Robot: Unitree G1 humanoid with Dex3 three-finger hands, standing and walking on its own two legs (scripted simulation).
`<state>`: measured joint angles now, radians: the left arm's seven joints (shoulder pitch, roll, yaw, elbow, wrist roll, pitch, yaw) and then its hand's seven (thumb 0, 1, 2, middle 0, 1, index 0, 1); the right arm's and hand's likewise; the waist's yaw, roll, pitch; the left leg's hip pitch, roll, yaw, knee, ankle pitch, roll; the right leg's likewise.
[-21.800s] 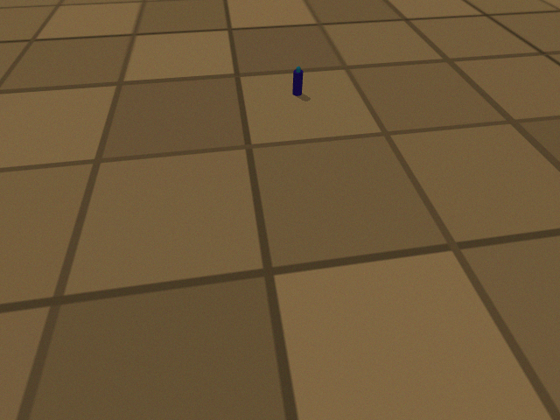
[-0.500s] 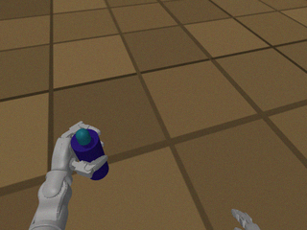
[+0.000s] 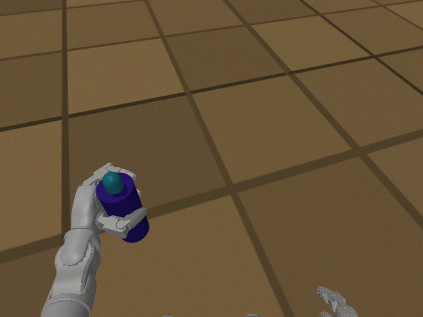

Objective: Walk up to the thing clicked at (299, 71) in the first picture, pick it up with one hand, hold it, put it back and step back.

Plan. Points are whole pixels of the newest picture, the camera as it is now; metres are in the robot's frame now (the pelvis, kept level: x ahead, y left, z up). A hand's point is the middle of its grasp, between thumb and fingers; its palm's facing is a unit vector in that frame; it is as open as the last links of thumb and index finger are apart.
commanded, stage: crouch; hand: left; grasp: from the side
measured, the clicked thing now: (123, 205) +0.33 +0.17 +0.01
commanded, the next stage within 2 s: lower in 1.68 s
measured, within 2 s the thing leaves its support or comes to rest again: neither
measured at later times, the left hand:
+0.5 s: hand (141, 235) +0.36 +0.18 -0.21, palm faces -0.01 -1.00 -0.03, open 9.1 cm
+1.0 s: hand (147, 258) +0.36 +0.19 -0.41, palm faces +0.04 -1.00 -0.05, open 9.1 cm
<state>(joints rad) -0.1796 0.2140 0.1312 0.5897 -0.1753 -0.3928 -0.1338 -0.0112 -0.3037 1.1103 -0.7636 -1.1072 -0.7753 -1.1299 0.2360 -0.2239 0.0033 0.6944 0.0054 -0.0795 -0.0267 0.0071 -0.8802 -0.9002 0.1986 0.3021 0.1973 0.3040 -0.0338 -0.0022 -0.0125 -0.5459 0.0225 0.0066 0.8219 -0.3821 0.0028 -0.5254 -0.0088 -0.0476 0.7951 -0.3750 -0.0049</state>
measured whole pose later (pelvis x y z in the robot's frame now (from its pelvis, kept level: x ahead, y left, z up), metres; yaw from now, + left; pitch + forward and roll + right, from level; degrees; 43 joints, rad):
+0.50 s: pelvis -0.03 +0.00 -0.18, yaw -1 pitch +30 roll -2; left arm -0.41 0.29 0.26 0.92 -0.18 -0.73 -0.24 -0.01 -0.31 1.11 -0.78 -1.09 -0.79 -1.11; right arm 0.15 -0.27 0.00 0.70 -0.06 -0.09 0.04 0.01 -0.90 -0.91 0.20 0.30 0.20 0.30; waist -0.08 0.00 -0.19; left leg -1.54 0.03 -0.03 1.66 -0.65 0.00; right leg -1.51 -0.02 -0.06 1.63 -0.65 -0.02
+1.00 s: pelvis -0.08 +0.00 -0.35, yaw -3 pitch +32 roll -3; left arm -0.61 0.40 0.40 1.11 -0.12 -0.78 -0.22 -0.01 -0.29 1.11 -0.76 -1.11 -0.77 -1.14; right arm 0.09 -0.26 0.04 0.76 -0.11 -0.07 0.08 0.00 -0.91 -0.91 0.20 0.30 0.20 0.30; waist -0.14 -0.03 -0.11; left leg -2.11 0.03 -0.06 2.22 -0.66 0.00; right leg -2.08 -0.03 -0.08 2.18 -0.66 -0.03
